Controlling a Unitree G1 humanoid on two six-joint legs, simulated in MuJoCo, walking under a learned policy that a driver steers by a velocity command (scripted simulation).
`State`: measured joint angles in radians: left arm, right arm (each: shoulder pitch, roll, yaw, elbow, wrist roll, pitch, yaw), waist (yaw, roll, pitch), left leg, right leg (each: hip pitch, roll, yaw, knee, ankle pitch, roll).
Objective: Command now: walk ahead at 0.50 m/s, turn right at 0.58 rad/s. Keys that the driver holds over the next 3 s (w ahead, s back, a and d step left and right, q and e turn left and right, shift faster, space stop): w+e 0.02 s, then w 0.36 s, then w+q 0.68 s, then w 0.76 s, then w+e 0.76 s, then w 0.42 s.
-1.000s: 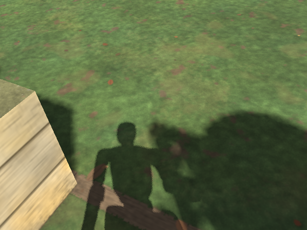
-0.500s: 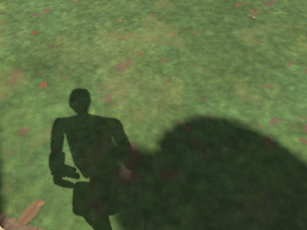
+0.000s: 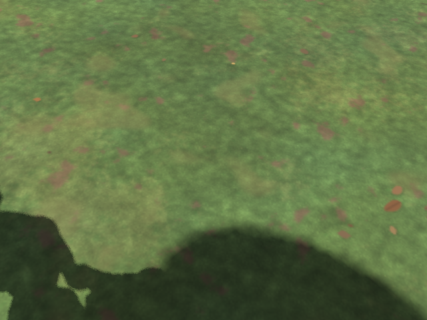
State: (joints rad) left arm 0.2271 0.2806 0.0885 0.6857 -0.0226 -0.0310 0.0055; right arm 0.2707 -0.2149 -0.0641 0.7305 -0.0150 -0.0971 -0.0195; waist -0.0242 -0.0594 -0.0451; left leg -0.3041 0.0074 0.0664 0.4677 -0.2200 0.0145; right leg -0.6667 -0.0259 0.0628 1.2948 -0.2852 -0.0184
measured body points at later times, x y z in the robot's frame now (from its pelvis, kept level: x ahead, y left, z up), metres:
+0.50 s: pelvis +0.24 -0.07 +0.00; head +0.26 -0.08 +0.45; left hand +0.37 +0.18 -0.11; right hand +0.34 -0.36 -0.11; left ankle +0.27 +0.09 -0.64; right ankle +0.24 -0.17 -0.74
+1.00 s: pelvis +0.51 +0.00 +0.00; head +0.55 +0.02 +0.45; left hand +0.62 +0.29 -0.11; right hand +0.66 -0.25 -0.11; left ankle +0.54 +0.07 -0.74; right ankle +0.50 -0.17 -0.64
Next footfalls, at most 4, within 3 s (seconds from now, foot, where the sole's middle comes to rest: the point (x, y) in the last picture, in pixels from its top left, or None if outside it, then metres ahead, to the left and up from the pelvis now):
0.30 right None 0.28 -0.17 -0.78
0.84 left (182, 299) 0.58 0.08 -0.78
1.34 right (215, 213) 0.91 -0.04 -0.78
1.86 left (134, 174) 1.09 0.28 -0.78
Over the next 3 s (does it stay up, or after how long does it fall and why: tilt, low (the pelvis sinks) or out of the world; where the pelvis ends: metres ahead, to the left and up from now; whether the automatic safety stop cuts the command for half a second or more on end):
stays up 1.59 0.20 -0.01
